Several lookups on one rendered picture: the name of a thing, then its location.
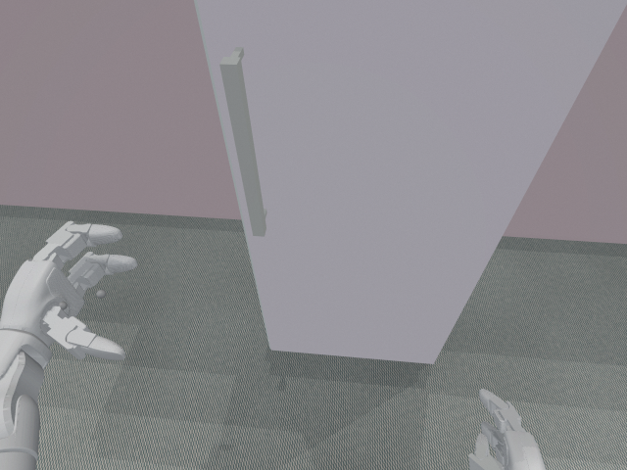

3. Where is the left robot forearm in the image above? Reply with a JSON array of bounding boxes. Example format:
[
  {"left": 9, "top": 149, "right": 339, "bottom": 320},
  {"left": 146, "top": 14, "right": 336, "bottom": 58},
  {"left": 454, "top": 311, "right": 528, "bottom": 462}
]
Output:
[{"left": 0, "top": 329, "right": 52, "bottom": 470}]

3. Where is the fridge door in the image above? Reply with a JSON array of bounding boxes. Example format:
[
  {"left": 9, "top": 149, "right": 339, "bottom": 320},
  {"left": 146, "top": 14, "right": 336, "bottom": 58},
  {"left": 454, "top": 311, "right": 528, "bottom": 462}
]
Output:
[{"left": 197, "top": 0, "right": 627, "bottom": 364}]

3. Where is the robot left hand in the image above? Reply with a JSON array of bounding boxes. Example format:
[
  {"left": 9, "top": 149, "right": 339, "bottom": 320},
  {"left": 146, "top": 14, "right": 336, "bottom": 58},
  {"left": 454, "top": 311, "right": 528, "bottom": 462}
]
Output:
[{"left": 0, "top": 221, "right": 138, "bottom": 360}]

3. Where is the robot right hand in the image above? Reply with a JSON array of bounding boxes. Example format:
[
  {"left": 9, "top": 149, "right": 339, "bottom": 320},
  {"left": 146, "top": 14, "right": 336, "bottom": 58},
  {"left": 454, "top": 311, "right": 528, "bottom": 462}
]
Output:
[{"left": 469, "top": 389, "right": 546, "bottom": 470}]

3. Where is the handle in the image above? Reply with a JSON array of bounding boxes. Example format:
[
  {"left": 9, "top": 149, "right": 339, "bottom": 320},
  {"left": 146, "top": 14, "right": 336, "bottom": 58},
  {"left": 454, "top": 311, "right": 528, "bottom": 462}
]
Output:
[{"left": 219, "top": 47, "right": 266, "bottom": 237}]

